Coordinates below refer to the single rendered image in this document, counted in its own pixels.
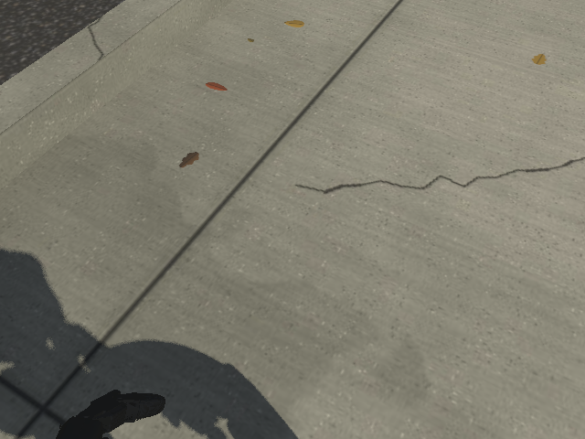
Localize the robot left hand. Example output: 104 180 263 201
56 390 165 439

